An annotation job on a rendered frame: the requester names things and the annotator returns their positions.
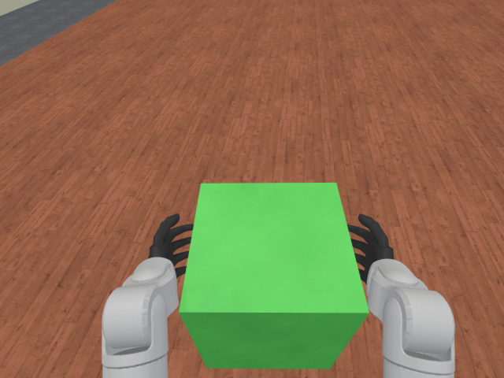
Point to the left robot forearm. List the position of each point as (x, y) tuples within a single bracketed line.
[(134, 322)]

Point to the robot right hand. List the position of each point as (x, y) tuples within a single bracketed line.
[(376, 248)]

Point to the right robot forearm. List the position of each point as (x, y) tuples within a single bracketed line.
[(418, 324)]

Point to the carton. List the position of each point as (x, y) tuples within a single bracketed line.
[(271, 281)]

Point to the robot left hand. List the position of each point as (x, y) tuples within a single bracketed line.
[(163, 246)]

